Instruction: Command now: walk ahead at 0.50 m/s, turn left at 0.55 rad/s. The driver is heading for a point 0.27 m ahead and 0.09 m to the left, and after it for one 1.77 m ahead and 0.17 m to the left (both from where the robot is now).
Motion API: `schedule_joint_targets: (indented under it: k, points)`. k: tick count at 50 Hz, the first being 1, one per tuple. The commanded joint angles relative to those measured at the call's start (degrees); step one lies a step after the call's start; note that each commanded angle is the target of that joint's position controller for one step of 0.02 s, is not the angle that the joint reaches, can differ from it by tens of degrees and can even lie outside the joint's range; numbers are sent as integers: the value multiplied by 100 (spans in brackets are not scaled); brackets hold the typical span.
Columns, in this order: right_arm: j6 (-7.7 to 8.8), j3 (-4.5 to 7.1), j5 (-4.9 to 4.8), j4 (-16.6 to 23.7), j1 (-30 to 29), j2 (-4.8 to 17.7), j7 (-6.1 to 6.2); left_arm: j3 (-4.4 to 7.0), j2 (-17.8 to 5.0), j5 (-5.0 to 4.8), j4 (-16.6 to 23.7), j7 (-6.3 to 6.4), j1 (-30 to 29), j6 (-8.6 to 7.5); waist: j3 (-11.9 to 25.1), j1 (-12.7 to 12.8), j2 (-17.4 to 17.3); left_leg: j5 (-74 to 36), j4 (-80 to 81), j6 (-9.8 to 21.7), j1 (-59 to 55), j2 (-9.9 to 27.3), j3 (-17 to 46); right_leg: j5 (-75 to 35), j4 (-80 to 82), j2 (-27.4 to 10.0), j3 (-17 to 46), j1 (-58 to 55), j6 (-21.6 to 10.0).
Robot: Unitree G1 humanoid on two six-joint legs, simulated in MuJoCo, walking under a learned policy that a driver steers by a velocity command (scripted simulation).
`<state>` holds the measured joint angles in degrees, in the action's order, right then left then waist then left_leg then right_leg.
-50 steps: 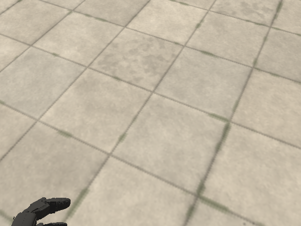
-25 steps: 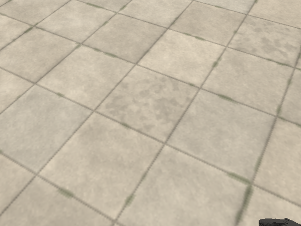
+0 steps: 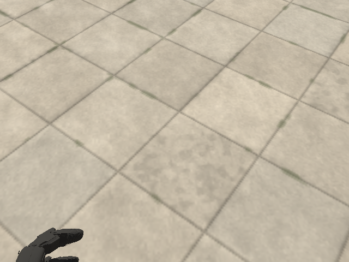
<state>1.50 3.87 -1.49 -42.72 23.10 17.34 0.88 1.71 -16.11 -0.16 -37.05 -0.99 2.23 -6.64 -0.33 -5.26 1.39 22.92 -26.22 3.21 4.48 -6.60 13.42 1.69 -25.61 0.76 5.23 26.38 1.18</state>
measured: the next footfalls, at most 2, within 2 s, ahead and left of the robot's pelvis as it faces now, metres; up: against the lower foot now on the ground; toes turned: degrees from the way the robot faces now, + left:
right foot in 0.02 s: +0.16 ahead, -0.12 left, +0.00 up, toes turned +5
left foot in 0.48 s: +0.31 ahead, +0.15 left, +0.00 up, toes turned +19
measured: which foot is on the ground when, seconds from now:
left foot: down 0.00-0.02, up 0.04-0.46, down 0.48-1.00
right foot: up 0.00-0.00, down 0.02-0.48, up 0.50-0.82, down 0.84-1.00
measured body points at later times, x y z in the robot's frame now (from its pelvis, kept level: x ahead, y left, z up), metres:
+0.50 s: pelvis +0.20 +0.02 -0.01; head +0.24 +0.04 +0.44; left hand +0.20 +0.33 -0.13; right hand +0.48 -0.17 -0.08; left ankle +0.27 +0.13 -0.74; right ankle +0.13 -0.13 -0.71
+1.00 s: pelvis +0.27 +0.00 +0.00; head +0.28 -0.01 +0.45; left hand +0.27 +0.28 -0.11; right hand +0.49 -0.17 -0.11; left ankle +0.27 +0.14 -0.73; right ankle +0.32 -0.11 -0.73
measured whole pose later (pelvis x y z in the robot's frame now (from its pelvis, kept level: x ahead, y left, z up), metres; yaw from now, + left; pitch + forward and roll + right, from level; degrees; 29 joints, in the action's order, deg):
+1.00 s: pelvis +0.27 +0.00 +0.00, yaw +23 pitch -1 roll +0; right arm -1.5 1.9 1.5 -40.6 11.2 13.6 0.5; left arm 0.8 -13.2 1.5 -47.3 0.1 11.7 -0.6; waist -0.8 -0.5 -1.6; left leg 10.6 -29.4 -0.2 17.9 -2.1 3.5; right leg 17.0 -31.7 -0.8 0.3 14.1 0.5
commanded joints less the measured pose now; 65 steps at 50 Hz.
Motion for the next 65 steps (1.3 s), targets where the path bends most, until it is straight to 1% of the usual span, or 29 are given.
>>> schedule_joint_targets:
  k: [1,2,3,4,5,7,11,16,19,21,23,24,25,26,27,29,30,32,35,38,41,42,43,44,45,46,49,56,65]
  points:
    - [78,24,106,529,-335,294,-16,475,-1212,93,143,110,1432,-131,1259,1081,-256,-1405,-1827,253,1237,745,515,500,78,-1154,883,-3009,-673]
    - [127,-88,-36,694,440,-14,-15,585,-1624,135,-77,94,1907,-34,1907,773,1562,1018,-3545,-98,3184,1,-296,1648,465,-2374,3363,-4691,-1597]
    - [131,7,-87,568,429,555,6,501,-1147,4,-42,56,1856,-1,1536,871,1195,1038,-4362,-187,3938,490,-263,2853,749,-2492,3952,-4477,-1573]
    - [100,103,-51,602,-149,862,6,409,-814,-5,0,74,1645,25,810,1015,642,495,-4613,-238,4115,671,-328,2735,838,-2216,3092,-3831,-1322]
    - [71,116,10,658,-444,828,12,360,-716,42,13,76,1383,53,410,936,291,77,-4566,-291,3972,848,-503,1989,923,-1965,2339,-3196,-1175]
    - [25,159,49,775,-665,694,-26,282,-519,120,-36,93,1011,72,-69,686,392,-242,-4232,-402,3576,1060,-572,-77,1051,-1603,1245,-2273,-1097]
    - [-129,90,59,928,-725,314,-39,370,-743,74,-247,107,809,69,19,488,519,-419,-3459,-638,3332,1095,-957,-2566,1089,-1515,58,-1916,-1271]
    - [-132,43,76,1067,-1225,233,-207,420,-953,-4,-427,225,663,266,243,631,402,-1987,-1849,-535,2638,1047,-1288,-2455,1068,-1380,-888,-1946,-1134]
    - [-145,106,81,1246,-1548,356,-330,460,-1096,-106,-551,222,758,331,230,703,372,-1932,-1216,-342,2444,968,-1389,-2260,769,-1505,-1015,-2255,-1026]
    - [-172,188,97,1335,-1519,506,-373,506,-1210,-195,-570,224,719,374,268,609,411,-1502,-899,-149,2230,839,-1507,-2525,288,-1596,-1038,-2418,-927]
    - [-169,349,122,1180,-810,755,-330,490,-1116,-245,-569,236,695,406,592,221,187,-1992,-90,157,1130,470,-1709,-2720,-1017,-1290,-1323,-2231,-639]
    - [-174,501,123,1146,-344,1219,-207,427,-954,-86,-548,212,1012,384,955,74,-550,-4159,66,508,-121,977,-876,-1350,-2343,-876,-1465,-1302,-249]
    - [-186,512,216,1321,-473,1725,-83,223,-418,288,-387,138,1419,360,1412,529,-2042,-6946,-401,1612,-1618,2579,1295,3788,-4399,20,-1357,710,201]
    - [-136,380,258,1469,-504,1330,-133,229,-788,143,-476,67,1430,363,2520,217,-1427,-5579,60,2179,-1710,3004,2150,3930,-5158,67,-101,874,201]
    - [-100,295,223,1479,-812,1026,-175,310,-1058,-68,-439,57,965,425,1925,161,-835,-4876,211,1880,-1221,2685,1483,3446,-5186,-173,-51,1096,162]
    - [-115,172,93,1375,-1218,688,-144,279,-890,-16,-461,166,712,565,1086,387,-339,-3751,387,1274,-123,2145,707,2840,-4375,-491,-107,1009,182]
    - [-142,165,128,1361,-1395,733,-123,286,-892,0,-458,196,751,633,898,550,-468,-3576,529,1192,493,1971,485,2636,-4046,-487,-164,587,222]
    - [-154,180,245,1337,-1572,787,-91,246,-732,5,-560,218,998,700,851,699,-721,-3586,671,1164,1043,1770,155,2412,-3481,-350,-338,-7,305]
    - [-151,178,233,1230,-1610,754,-40,166,-538,31,-600,254,972,733,920,619,-816,-3028,708,1122,1200,1687,-5,2083,-2548,-345,-348,-459,330]
    - [-182,136,249,1089,-1583,684,-41,169,-563,17,-557,235,785,758,805,488,-934,-1779,790,1052,1340,1705,150,1782,-1903,-334,-347,-763,263]
    - [-200,22,214,951,-1668,456,-79,157,-431,69,-621,161,922,716,563,665,-858,-547,651,707,1696,1506,142,1051,-552,-210,-545,-1521,41]
    - [-181,-46,234,818,-1419,270,-90,141,-432,154,-615,136,943,693,496,663,-700,-162,561,402,1848,1305,56,721,-69,-326,-394,-1833,-82]
    - [-155,-90,303,742,-1219,141,-97,174,-736,234,-541,145,954,671,398,510,-139,199,54,55,2025,954,-256,377,287,-992,330,-1926,-321]
    - [-136,-80,299,749,-894,59,-107,204,-936,218,-577,150,599,666,280,67,789,-60,-116,-211,1615,514,-858,1087,464,-1345,645,-1126,-717]
    - [-144,-57,337,718,-1211,221,-71,135,-600,224,-505,125,362,631,146,239,843,-594,-186,-339,959,592,-905,2232,763,-1170,663,-447,-702]
    - [-165,-7,316,731,-1445,322,-46,86,-457,241,-523,116,330,585,7,312,764,-869,-195,-329,778,608,-857,2667,801,-942,488,-292,-495]
    - [-246,12,307,602,-1358,313,13,62,-493,154,-635,130,537,462,-126,385,565,-1067,-66,-211,747,726,-687,2336,654,-696,179,-410,-267]
    - [-152,19,246,278,-1251,152,37,34,-435,89,-805,197,863,457,133,563,-101,-1810,-34,-264,756,772,-656,1192,230,-535,-44,-1066,-335]
    - [-218,67,204,-147,-1125,217,142,9,-372,59,-1123,125,856,466,172,545,-188,-2424,-57,-284,411,847,-616,556,231,-408,-187,-1235,-329]
Velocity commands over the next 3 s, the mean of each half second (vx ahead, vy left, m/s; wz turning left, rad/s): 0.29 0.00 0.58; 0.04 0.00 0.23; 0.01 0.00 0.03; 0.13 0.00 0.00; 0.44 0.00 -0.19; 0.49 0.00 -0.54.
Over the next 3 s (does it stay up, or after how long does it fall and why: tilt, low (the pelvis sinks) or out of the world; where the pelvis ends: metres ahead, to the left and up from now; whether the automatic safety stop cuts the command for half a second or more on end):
stays up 0.86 0.23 -0.01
